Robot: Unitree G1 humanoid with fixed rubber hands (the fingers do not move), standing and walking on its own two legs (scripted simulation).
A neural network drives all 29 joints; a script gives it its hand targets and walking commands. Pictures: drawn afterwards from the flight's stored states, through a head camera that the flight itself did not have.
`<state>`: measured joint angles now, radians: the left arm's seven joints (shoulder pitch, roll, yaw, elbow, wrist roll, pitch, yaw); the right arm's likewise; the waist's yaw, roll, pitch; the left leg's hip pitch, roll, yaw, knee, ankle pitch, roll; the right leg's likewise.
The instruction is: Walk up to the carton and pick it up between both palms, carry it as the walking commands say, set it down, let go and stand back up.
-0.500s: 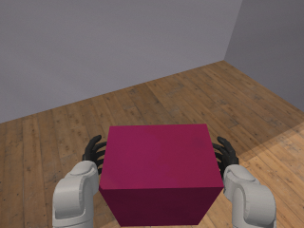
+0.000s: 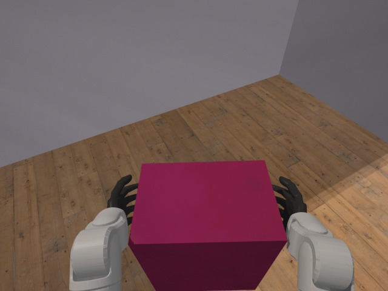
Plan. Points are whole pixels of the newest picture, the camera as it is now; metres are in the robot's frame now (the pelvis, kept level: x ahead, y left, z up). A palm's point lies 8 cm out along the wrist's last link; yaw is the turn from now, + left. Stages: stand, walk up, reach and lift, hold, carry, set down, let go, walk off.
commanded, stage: carry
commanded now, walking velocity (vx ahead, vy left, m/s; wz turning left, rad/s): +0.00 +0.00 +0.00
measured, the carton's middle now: (204, 233) +0.26 -0.01 +0.00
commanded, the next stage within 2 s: none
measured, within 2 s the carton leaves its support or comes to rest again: neither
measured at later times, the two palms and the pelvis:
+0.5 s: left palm (119, 227) +0.24 +0.15 +0.07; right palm (294, 219) +0.26 -0.17 +0.07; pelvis +0.00 -0.02 -0.01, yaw +5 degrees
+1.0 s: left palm (69, 271) +0.17 +0.21 +0.08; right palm (255, 216) +0.26 -0.10 +0.08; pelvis -0.03 -0.02 +0.00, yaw +19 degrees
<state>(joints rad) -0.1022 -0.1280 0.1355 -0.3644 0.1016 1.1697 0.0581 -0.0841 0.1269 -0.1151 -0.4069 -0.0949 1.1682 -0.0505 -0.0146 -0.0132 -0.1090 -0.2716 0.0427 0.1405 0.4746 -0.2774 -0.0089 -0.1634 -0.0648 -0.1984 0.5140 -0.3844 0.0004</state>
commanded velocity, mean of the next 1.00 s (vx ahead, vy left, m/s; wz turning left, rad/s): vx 0.00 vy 0.00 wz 0.47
